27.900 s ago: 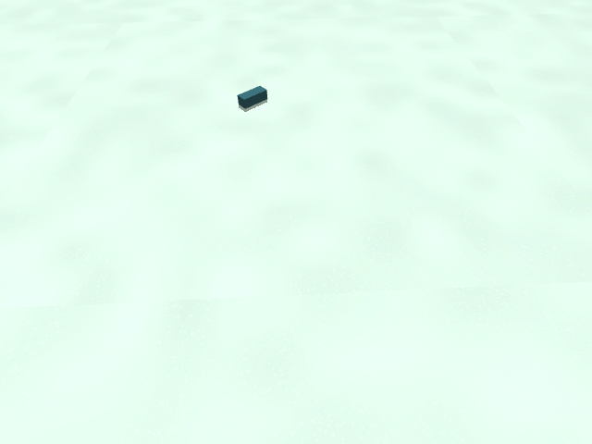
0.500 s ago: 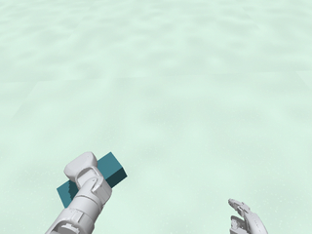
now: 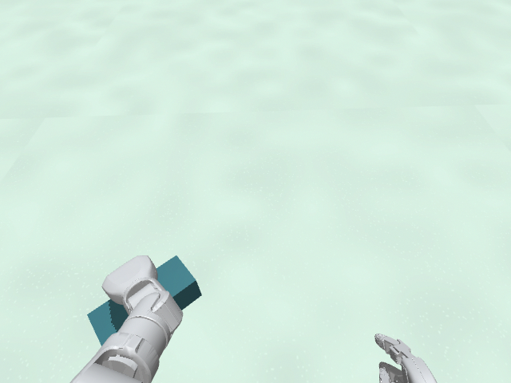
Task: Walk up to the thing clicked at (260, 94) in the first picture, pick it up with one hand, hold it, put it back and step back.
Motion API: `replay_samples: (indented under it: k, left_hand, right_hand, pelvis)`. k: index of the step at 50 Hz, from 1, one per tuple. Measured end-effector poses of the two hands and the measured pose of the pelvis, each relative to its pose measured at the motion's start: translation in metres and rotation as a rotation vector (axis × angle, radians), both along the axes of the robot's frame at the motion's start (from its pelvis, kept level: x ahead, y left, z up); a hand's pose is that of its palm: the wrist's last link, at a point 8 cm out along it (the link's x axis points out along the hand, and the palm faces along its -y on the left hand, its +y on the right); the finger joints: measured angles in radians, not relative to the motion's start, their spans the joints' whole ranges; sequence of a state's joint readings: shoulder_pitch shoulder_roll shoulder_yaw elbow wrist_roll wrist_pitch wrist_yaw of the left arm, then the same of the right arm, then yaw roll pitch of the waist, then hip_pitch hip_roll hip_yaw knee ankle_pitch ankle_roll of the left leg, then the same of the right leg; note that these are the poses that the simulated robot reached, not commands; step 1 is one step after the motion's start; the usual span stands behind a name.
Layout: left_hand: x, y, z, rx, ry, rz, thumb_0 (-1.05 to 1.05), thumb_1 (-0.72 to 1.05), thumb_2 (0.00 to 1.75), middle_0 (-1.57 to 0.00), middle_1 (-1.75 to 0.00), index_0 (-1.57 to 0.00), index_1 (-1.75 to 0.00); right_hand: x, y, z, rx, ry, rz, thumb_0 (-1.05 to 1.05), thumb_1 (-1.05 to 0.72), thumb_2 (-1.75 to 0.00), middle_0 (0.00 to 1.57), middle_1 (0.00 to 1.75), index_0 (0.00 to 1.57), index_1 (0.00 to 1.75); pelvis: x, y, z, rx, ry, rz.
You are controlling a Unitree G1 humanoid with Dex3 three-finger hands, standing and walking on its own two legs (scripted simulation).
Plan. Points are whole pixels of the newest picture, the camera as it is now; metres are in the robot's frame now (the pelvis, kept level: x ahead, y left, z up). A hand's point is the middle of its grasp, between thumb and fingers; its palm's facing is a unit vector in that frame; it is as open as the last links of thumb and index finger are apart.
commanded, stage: crouch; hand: left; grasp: from above
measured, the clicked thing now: (148, 304) +0.29 +0.23 -0.11
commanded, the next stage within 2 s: lower in 1.70 s
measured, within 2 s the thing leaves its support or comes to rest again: neither
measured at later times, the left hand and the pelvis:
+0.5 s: hand (174, 315) +0.34 +0.23 -0.32, palm faces -0.28 -0.29 -0.92, open 9.9 cm; pelvis -0.07 +0.00 -0.19, yaw -2 degrees
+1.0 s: hand (186, 325) +0.37 +0.24 -0.49, palm faces -0.30 -0.30 -0.90, open 9.8 cm; pelvis -0.09 +0.01 -0.34, yaw -4 degrees
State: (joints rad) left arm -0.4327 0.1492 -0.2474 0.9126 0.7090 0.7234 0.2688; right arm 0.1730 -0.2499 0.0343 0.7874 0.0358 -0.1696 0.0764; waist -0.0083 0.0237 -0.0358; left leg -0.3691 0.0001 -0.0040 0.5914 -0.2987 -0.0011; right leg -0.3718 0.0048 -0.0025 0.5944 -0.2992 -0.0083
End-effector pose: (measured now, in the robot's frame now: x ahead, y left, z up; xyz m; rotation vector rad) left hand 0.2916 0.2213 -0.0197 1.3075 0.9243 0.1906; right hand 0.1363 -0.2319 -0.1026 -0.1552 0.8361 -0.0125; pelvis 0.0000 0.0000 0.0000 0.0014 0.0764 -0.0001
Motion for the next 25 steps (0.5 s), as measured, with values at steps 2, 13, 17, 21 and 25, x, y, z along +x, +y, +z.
replay_samples:
  k: [2,13,17,21,25]
  left_hand:
    - [0.000,0.000,-0.012,0.004,0.017,-0.004,-0.02,0.02,0.45,-0.66,-0.57,-0.71,-0.53]
    - [0.023,0.003,-0.113,0.058,-0.042,-0.013,-0.02,0.04,0.44,-0.64,-0.58,-0.69,-0.54]
    - [0.034,0.009,-0.159,0.060,-0.065,0.022,-0.02,0.02,0.45,-0.66,-0.57,-0.71,-0.53]
    - [0.043,0.012,-0.203,0.049,-0.079,0.039,-0.02,0.01,0.46,-0.67,-0.56,-0.73,-0.52]
    - [0.048,0.013,-0.241,0.030,-0.085,0.044,-0.02,0.00,0.46,-0.68,-0.55,-0.74,-0.51]
  right_hand:
    - [-0.009,-0.004,-0.004,-0.010,0.023,-0.009,0.01,-0.87,-0.90,0.20,0.30,0.20,0.30]
    - [-0.089,-0.037,-0.076,-0.112,0.236,-0.058,0.00,-0.87,-0.89,0.20,0.30,0.20,0.30]
    - [-0.121,-0.042,-0.119,-0.123,0.320,-0.080,0.00,-0.87,-0.89,0.19,0.30,0.20,0.30]
    - [-0.146,-0.040,-0.163,-0.113,0.385,-0.102,0.01,-0.88,-0.89,0.19,0.30,0.20,0.30]
    - [-0.165,-0.032,-0.202,-0.092,0.428,-0.115,0.01,-0.88,-0.89,0.19,0.30,0.20,0.30]
  pelvis:
    - [-0.002,0.000,-0.003,-0.001,0.021,0.000]
    - [-0.030,-0.001,-0.075,-0.012,0.261,-0.014]
    - [-0.044,0.000,-0.116,-0.020,0.353,-0.017]
    - [-0.057,0.001,-0.155,-0.027,0.428,-0.019]
    - [-0.067,0.001,-0.188,-0.032,0.475,-0.023]
